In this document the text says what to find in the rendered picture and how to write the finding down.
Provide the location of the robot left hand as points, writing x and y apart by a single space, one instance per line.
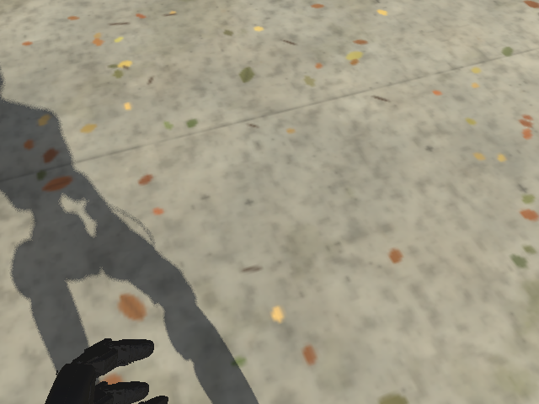
75 383

